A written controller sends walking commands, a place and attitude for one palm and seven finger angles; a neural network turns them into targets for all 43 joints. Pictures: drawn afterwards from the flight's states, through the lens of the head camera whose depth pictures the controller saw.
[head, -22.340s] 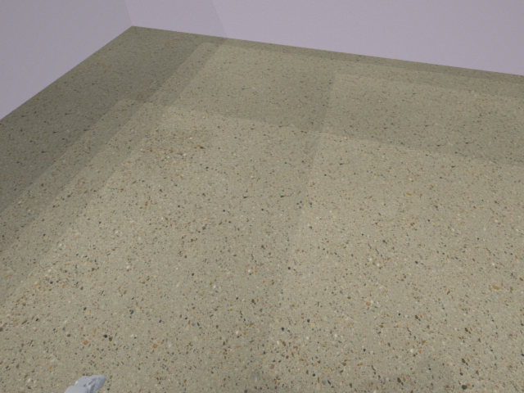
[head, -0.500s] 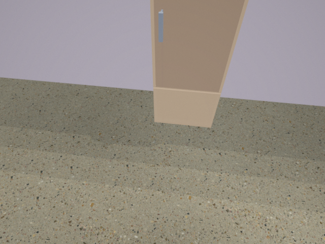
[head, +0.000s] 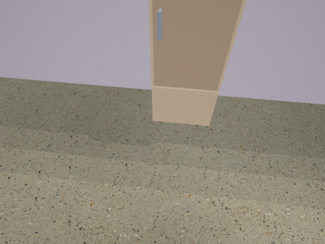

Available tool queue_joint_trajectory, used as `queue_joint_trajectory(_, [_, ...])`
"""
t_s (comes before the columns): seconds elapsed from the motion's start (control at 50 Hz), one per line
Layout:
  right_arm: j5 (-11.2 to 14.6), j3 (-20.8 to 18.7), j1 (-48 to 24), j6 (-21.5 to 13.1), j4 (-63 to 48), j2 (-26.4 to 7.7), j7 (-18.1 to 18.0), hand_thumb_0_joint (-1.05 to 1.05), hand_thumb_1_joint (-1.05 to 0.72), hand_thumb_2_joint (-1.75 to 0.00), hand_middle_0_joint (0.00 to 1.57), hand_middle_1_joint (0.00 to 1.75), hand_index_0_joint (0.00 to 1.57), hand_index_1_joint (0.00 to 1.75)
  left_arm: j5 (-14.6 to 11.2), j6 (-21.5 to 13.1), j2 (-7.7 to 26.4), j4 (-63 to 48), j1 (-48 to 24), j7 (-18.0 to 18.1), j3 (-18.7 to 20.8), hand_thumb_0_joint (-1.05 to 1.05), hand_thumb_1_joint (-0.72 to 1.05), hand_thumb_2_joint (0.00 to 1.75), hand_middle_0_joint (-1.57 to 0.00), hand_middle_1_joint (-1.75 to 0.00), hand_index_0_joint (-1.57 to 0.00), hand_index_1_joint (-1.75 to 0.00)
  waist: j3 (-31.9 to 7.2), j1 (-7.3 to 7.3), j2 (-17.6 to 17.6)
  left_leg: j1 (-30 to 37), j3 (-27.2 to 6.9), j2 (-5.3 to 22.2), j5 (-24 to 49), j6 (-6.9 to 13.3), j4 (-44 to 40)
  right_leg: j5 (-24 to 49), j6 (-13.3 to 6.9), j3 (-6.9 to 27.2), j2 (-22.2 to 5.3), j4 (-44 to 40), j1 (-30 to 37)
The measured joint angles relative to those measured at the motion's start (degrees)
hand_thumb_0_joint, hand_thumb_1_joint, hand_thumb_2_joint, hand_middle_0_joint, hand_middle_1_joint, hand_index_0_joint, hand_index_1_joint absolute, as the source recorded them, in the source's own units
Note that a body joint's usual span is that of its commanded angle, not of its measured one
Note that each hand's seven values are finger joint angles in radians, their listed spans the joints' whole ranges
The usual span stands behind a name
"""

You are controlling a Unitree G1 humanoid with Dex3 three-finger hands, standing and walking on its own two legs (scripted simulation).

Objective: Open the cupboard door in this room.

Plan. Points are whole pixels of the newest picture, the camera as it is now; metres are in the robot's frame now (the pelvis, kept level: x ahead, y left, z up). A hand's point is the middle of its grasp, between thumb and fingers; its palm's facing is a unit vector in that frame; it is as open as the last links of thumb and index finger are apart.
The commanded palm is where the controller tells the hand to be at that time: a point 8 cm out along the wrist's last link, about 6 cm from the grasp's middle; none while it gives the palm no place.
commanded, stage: walk to a spot facing it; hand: left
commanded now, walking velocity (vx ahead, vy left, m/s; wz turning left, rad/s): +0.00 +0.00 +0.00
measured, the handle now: (160, 24) +1.11 +0.08 +0.05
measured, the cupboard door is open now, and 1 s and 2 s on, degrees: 0 0 0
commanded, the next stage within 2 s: take the last steps up to it in 0.68 s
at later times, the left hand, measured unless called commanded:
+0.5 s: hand out of the picture +0.07 +0.14 -0.18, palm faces +0.00 -0.98 -0.22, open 7.4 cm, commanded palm none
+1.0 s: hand (116, 213) +0.24 +0.17 -0.20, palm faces -0.08 -0.98 -0.17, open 7.4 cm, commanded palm none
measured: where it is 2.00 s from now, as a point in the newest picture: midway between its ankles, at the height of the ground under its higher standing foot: (178, 190)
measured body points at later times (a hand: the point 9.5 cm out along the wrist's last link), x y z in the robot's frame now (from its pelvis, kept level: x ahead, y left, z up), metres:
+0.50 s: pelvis +0.06 -0.03 -0.02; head +0.08 -0.06 +0.43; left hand +0.07 +0.20 -0.16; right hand -0.01 -0.25 -0.19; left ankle -0.03 +0.11 -0.69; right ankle +0.06 -0.11 -0.74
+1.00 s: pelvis +0.26 -0.01 -0.02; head +0.30 +0.00 +0.43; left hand +0.25 +0.22 -0.18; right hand +0.32 -0.24 -0.16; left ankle +0.33 +0.08 -0.74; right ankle +0.12 -0.11 -0.66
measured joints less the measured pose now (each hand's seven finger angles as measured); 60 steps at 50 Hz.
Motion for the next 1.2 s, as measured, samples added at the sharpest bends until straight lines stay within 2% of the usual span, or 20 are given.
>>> queue_joint_trajectory(0.2, [-0.3,-0.4,0.6,0.0,0.0,-0.6,0.1,0.00,-0.91,-0.90,0.20,0.29,0.20,0.30,0.1,0.3,0.6,-0.4,-0.2,-0.3,0.5,0.00,0.91,0.89,-0.19,-0.30,-0.20,-0.30,-0.1,0.16,-0.1,0.1,1.0,-0.2,-0.7,0.3,0.7,-0.6,0.2,1.0,-0.2,1.3,-0.7])
queue_joint_trajectory(0.28, [-0.6,-1.4,1.6,0.4,-1.0,-1.1,0.2,0.00,-0.91,-0.90,0.20,0.29,0.20,0.30,0.8,1.5,0.6,-0.9,1.4,-1.5,1.5,0.00,0.91,0.89,-0.19,-0.30,-0.20,-0.30,-1.0,0.18,-0.2,0.0,2.9,0.3,-3.4,0.4,3.2,-7.5,-0.8,2.5,0.1,9.1,-4.0])
queue_joint_trajectory(0.34, [-1.0,-2.2,2.6,-0.1,-1.7,-1.8,0.3,0.00,-0.91,-0.90,0.20,0.29,0.20,0.30,1.2,2.3,0.3,-1.4,2.1,-2.4,2.3,0.01,0.91,0.89,-0.19,-0.30,-0.20,-0.30,-0.9,-0.33,0.5,0.9,4.5,0.9,-5.1,0.1,3.9,-12.1,-1.1,1.4,-0.1,17.4,-7.5])
queue_joint_trajectory(0.4, [-1.3,-2.5,3.6,-0.4,-1.6,-2.6,0.4,0.00,-0.91,-0.90,0.20,0.29,0.20,0.30,1.2,1.7,0.0,-2.5,1.7,-3.1,2.8,0.01,0.91,0.89,-0.19,-0.30,-0.20,-0.30,-0.2,-0.78,1.7,1.7,5.2,2.0,-7.1,-1.2,5.5,-11.4,-1.3,-0.3,0.0,15.3,-7.7])
queue_joint_trajectory(0.44, [-0.9,-2.5,4.3,-0.1,-1.1,-2.9,0.6,0.00,-0.91,-0.90,0.20,0.29,0.20,0.30,1.3,-0.1,0.2,-3.3,1.2,-3.1,3.0,0.01,0.91,0.89,-0.19,-0.30,-0.20,-0.30,0.4,-0.37,2.6,-0.8,4.5,3.7,-10.1,-1.0,12.8,-6.9,-2.4,-1.3,0.7,13.4,-7.0])
queue_joint_trajectory(0.48, [-0.6,-2.3,3.3,1.0,-0.5,-3.2,1.2,0.00,-0.91,-0.90,0.20,0.29,0.20,0.30,0.7,-1.8,0.2,-3.8,1.0,-2.5,3.0,0.01,0.91,0.89,-0.19,-0.30,-0.20,-0.30,0.9,0.80,2.8,-7.1,0.9,3.7,-12.7,-0.1,27.2,-8.3,-3.7,-1.7,1.5,14.4,-6.4])
queue_joint_trajectory(0.52, [-0.7,-2.6,1.1,1.6,-0.6,-3.6,1.6,0.00,-0.91,-0.90,0.20,0.29,0.20,0.30,0.4,-2.5,0.0,-3.8,1.6,-2.0,3.0,0.00,0.91,0.89,-0.19,-0.30,-0.20,-0.30,1.2,1.70,2.2,-13.5,-1.1,3.0,-10.3,0.4,38.2,-8.7,-4.2,-1.1,2.2,11.8,-4.3])
queue_joint_trajectory(0.56, [-1.0,-2.9,-1.6,1.4,-1.9,-4.1,1.8,0.00,-0.91,-0.90,0.20,0.29,0.20,0.30,0.5,-2.5,-0.5,-3.2,2.7,-1.7,2.6,0.00,0.91,0.89,-0.19,-0.30,-0.20,-0.30,1.4,1.79,1.8,-18.7,-1.5,3.2,-6.0,0.1,42.0,-7.3,-3.9,-0.4,2.8,7.6,-1.7])
queue_joint_trajectory(0.64, [-1.0,-3.3,-6.3,0.5,-5.1,-4.8,2.4,0.00,-0.91,-0.90,0.19,0.29,0.20,0.30,0.7,-2.6,-1.6,-1.3,4.9,-1.7,1.8,0.00,0.91,0.89,-0.19,-0.30,-0.20,-0.30,1.1,1.06,1.3,-25.5,-1.8,4.3,0.5,-1.2,38.3,-5.3,-3.7,0.7,3.5,0.1,3.4])
queue_joint_trajectory(0.72, [-0.8,-3.2,-9.9,0.3,-7.0,-4.9,2.8,0.00,-0.91,-0.90,0.19,0.29,0.20,0.30,0.7,-3.1,-2.2,-0.1,6.0,-1.8,1.3,0.00,0.91,0.89,-0.20,-0.30,-0.20,-0.30,1.5,1.30,1.2,-28.3,-1.9,4.8,4.3,-1.8,30.9,-5.5,-2.9,1.1,3.7,-4.2,8.0])
queue_joint_trajectory(0.8, [-0.6,-2.7,-12.7,0.2,-7.7,-4.3,3.1,0.00,-0.91,-0.90,0.19,0.29,0.20,0.30,0.8,-3.2,-2.0,0.4,6.1,-1.6,1.2,0.01,0.90,0.89,-0.20,-0.30,-0.20,-0.30,2.6,2.35,0.8,-27.0,-0.7,4.2,5.4,-1.2,21.6,-8.0,-1.6,1.0,3.4,-5.2,11.7])
queue_joint_trajectory(0.86, [-0.7,-2.0,-14.0,-0.5,-8.0,-3.6,3.0,0.00,-0.91,-0.90,0.19,0.29,0.20,0.30,0.7,-2.9,-1.4,0.6,6.2,-1.2,1.4,0.01,0.90,0.89,-0.20,-0.30,-0.21,-0.30,3.4,2.79,0.0,-23.1,0.7,2.4,6.2,0.0,14.5,-11.9,-0.2,1.1,2.5,-2.5,13.3])
queue_joint_trajectory(0.88, [-0.9,-1.7,-14.0,-1.1,-8.3,-3.5,2.9,0.00,-0.91,-0.90,0.19,0.29,0.20,0.30,0.6,-2.8,-1.2,0.7,6.5,-1.2,1.5,0.00,0.90,0.89,-0.20,-0.30,-0.21,-0.30,3.3,2.73,-0.1,-20.9,1.2,1.8,8.1,0.6,11.6,-14.1,0.2,1.3,2.1,0.8,12.8])
queue_joint_trajectory(0.9, [-1.1,-1.7,-13.9,-1.8,-8.4,-3.3,2.7,0.00,-0.91,-0.90,0.19,0.29,0.20,0.30,0.4,-2.5,-1.0,0.9,6.6,-1.2,1.6,0.01,0.90,0.89,-0.20,-0.30,-0.21,-0.30,3.3,2.48,-0.1,-19.9,1.3,1.6,9.1,2.1,11.3,-16.2,0.3,1.3,1.7,6.9,10.8])
queue_joint_trajectory(0.94, [-1.1,-1.5,-13.6,-2.6,-8.5,-2.5,2.4,0.00,-0.91,-0.90,0.20,0.29,0.20,0.30,0.2,-1.7,0.0,1.0,5.0,-1.2,1.7,0.01,0.91,0.89,-0.20,-0.30,-0.20,-0.30,4.1,2.25,-1.1,-19.6,2.2,1.0,4.8,3.7,15.0,-19.9,-0.5,3.3,0.9,25.2,3.8])
queue_joint_trajectory(0.98, [-1.0,-1.5,-12.1,-2.6,-8.1,-2.0,2.1,0.00,-0.91,-0.90,0.20,0.29,0.20,0.30,0.2,-1.2,0.9,0.3,3.0,-1.3,1.9,0.01,0.91,0.89,-0.20,-0.30,-0.20,-0.30,3.9,1.93,-1.2,-17.7,3.0,0.8,2.2,4.1,14.6,-19.1,-0.9,4.1,0.8,39.0,-3.7])
queue_joint_trajectory(1.0, [-0.8,-1.7,-11.1,-2.7,-7.8,-1.8,1.9,-0.01,-0.91,-0.90,0.20,0.29,0.20,0.30,0.4,-1.1,1.3,-0.2,1.8,-1.5,2.1,0.01,0.91,0.89,-0.20,-0.30,-0.20,-0.30,3.7,1.55,-1.2,-16.5,3.1,0.6,2.2,3.8,13.3,-17.8,-0.9,3.9,0.4,42.4,-6.9])
queue_joint_trajectory(1.04, [-0.4,-3.1,-9.2,-3.3,-7.7,-2.3,0.8,-0.03,-0.94,-0.90,0.20,0.30,0.21,0.30,0.8,-0.9,2.1,-1.9,-0.5,-1.8,2.6,0.01,0.91,0.89,-0.19,-0.30,-0.20,-0.30,3.1,0.71,-1.3,-14.1,3.5,-0.2,3.0,3.7,9.8,-15.0,-0.6,3.8,-0.9,43.5,-12.0])
queue_joint_trajectory(1.1, [-0.8,-3.2,-5.9,-2.9,-6.4,-3.8,0.8,-0.03,-0.96,-0.90,0.20,0.30,0.21,0.30,1.1,-0.6,2.9,-4.6,-3.8,-2.1,3.1,0.01,0.91,0.89,-0.19,-0.30,-0.20,-0.30,1.8,-0.14,-1.3,-10.9,3.3,-1.3,3.7,4.0,5.4,-10.7,0.2,3.4,-2.7,38.0,-16.6])
queue_joint_trajectory(1.2, [-1.1,-3.2,-0.4,-1.8,-3.6,-4.4,1.2,-0.02,-0.94,-0.90,0.20,0.29,0.20,0.30,1.2,-0.2,3.2,-7.6,-8.4,-2.7,3.2,0.01,0.91,0.89,-0.19,-0.30,-0.20,-0.30,0.5,-1.47,-0.9,-6.7,2.2,-2.3,3.0,3.2,1.7,-6.1,1.3,3.3,-4.0,24.6,-17.0])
